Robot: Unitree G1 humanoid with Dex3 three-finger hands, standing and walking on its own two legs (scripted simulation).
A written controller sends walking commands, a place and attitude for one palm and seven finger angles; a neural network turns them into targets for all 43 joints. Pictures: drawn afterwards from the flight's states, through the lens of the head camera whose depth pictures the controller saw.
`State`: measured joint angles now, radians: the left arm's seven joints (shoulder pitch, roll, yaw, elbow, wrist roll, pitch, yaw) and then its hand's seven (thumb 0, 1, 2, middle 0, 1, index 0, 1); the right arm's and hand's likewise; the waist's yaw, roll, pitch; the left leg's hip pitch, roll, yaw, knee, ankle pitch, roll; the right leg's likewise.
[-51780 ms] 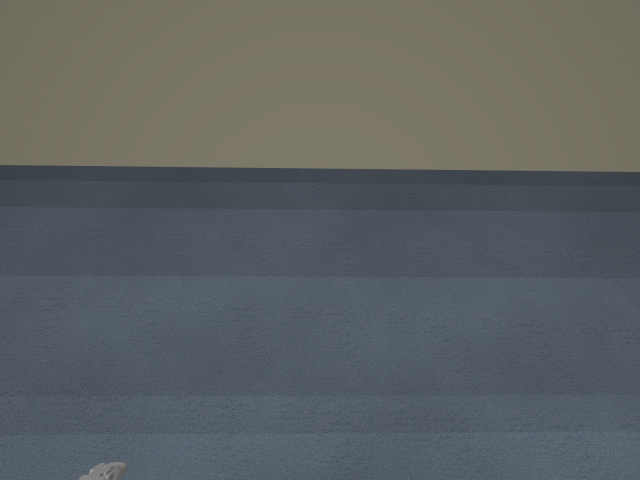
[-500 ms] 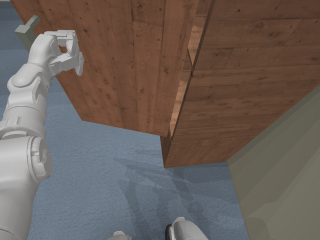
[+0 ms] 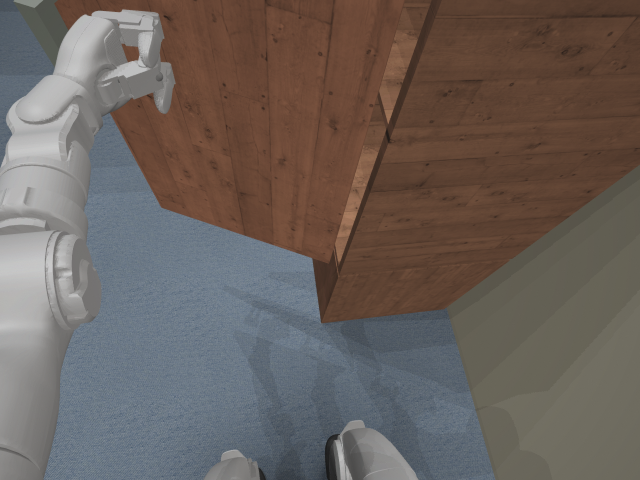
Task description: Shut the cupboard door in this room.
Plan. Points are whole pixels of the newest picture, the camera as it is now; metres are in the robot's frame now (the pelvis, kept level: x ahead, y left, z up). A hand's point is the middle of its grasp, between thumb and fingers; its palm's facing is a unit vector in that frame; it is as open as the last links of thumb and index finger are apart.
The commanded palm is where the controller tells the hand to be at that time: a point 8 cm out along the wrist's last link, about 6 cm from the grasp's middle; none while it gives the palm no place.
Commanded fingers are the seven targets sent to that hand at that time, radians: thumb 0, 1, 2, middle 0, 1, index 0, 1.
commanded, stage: push the door shut along its arc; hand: left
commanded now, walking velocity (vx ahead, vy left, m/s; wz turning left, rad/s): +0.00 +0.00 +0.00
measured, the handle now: (75, 42) +0.61 +0.19 +0.13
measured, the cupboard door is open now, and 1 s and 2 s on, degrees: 64 50 50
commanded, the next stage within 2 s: pull the fist back off the door in 0.26 s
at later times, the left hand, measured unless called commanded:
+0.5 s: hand (186, 40) +0.60 +0.07 +0.13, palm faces -0.08 -0.99 +0.09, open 3.2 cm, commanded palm +0.57 +0.10 +0.13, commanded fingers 0.00 0.90 0.90 -1.30 -1.50 -1.30 -1.50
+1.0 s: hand (188, 97) +0.52 +0.07 +0.13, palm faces -0.05 -1.00 -0.01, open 3.1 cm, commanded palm +0.49 +0.12 +0.13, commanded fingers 0.00 0.90 0.90 -1.30 -1.50 -1.30 -1.50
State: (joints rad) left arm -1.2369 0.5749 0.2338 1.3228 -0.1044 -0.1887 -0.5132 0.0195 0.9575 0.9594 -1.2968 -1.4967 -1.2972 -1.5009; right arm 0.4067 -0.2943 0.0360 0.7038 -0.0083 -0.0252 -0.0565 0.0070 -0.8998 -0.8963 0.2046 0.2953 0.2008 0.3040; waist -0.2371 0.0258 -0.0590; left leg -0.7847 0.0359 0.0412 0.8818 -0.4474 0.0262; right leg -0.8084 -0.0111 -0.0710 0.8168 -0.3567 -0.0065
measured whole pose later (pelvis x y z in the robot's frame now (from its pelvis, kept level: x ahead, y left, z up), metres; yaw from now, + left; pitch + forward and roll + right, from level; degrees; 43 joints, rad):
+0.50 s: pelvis +0.00 -0.01 -0.01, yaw +0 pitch +25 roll -2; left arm -1.38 0.50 0.36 1.34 -0.04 -0.16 -0.11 0.02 0.93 0.94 -1.30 -1.50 -1.31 -1.50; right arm 0.47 -0.28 0.03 0.67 -0.06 -0.05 0.02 0.01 -0.90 -0.90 0.20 0.29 0.20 0.30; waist -0.27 0.06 -0.08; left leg -0.91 0.05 0.02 0.94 -0.46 0.01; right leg -0.93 0.00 -0.09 0.86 -0.37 -0.01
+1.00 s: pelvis +0.02 -0.01 +0.02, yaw -1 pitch +16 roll -1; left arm -0.94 0.29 0.28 1.14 -0.07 -0.32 -0.06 0.02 0.90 0.90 -1.30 -1.50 -1.30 -1.50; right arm 0.47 -0.28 -0.02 0.66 -0.02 0.03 0.04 0.01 -0.90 -0.90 0.20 0.29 0.20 0.30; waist -0.16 0.05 -0.09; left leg -0.60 0.04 0.05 0.74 -0.41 0.00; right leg -0.65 0.01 -0.05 0.70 -0.33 -0.02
